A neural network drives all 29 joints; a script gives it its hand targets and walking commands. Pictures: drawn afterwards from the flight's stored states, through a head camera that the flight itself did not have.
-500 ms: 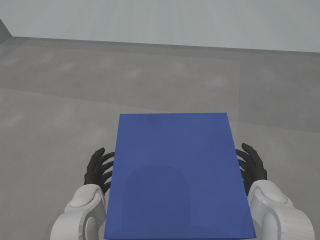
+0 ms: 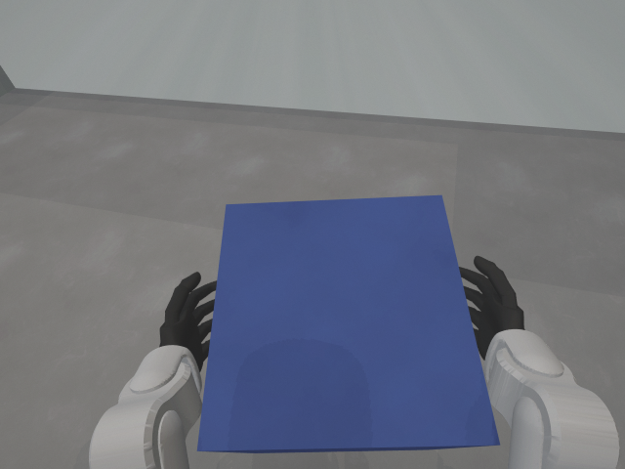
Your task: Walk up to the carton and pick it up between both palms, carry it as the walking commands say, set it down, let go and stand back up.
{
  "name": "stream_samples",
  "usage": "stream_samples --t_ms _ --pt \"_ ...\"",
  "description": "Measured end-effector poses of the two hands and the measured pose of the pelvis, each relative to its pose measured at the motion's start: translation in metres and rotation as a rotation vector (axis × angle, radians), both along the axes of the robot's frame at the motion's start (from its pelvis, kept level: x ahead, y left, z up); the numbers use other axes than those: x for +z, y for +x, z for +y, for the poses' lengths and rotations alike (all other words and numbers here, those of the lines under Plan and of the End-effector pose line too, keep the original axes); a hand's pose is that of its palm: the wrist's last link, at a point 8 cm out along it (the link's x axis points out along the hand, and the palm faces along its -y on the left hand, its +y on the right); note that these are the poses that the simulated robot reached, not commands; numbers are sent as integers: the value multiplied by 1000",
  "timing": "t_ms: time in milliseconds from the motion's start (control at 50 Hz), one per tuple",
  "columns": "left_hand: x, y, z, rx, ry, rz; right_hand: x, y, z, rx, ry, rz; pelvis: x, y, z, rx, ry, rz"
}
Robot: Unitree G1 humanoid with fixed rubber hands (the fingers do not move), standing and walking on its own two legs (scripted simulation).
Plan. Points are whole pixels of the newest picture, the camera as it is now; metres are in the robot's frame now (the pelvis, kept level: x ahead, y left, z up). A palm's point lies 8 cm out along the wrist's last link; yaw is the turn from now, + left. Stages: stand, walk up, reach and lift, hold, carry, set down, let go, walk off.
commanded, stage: carry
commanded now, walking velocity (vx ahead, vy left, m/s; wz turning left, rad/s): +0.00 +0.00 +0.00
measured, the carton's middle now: (337, 339) +0.27 +0.00 +0.06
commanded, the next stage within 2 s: none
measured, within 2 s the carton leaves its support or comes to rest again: neither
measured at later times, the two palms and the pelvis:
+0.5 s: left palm (171, 378) +0.23 +0.19 +0.06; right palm (454, 354) +0.24 -0.13 +0.07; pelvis +0.00 +0.02 +0.00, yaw +1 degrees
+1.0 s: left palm (188, 358) +0.26 +0.19 +0.04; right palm (445, 332) +0.28 -0.14 +0.04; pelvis +0.00 +0.02 +0.00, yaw +0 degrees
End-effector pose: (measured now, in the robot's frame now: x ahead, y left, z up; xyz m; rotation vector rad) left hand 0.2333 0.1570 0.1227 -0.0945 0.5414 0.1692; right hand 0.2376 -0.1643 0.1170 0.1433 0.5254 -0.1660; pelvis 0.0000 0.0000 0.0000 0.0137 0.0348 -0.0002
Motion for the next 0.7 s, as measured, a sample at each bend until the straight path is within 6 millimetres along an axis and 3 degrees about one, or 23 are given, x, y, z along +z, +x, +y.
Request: stream_samples --t_ms 60,140,200,340,480,600,700 --pt "-18 4 5 9 -43 40 -6 7 5 8 -40 42 -5 10 0 10 3 11" --pt "-43 -7 12 30 -58 154 -28 0 12 20 -46 156 -6 14 4 8 8 1" --pt "-40 -13 18 36 -26 173 -34 -4 18 24 -14 176 -4 9 10 4 0 -8" --pt "-17 -6 31 42 10 104 -24 3 31 35 14 105 0 -3 23 13 -8 15" --pt "-60 -5 34 33 -38 224 -50 3 33 34 -53 227 1 3 24 17 2 11" --pt "-47 11 32 19 -42 112 -32 16 32 25 -62 114 1 -3 24 12 -2 29" --pt "-74 21 31 -8 16 219 -68 22 31 46 -76 220 1 1 27 13 -3 41"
